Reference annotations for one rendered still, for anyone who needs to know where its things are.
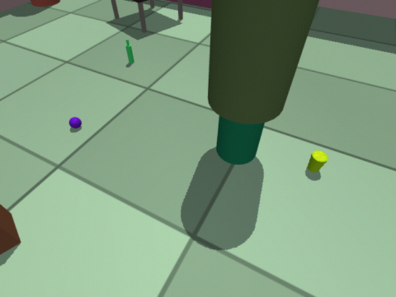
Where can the coffee table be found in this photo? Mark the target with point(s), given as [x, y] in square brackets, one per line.
[141, 11]

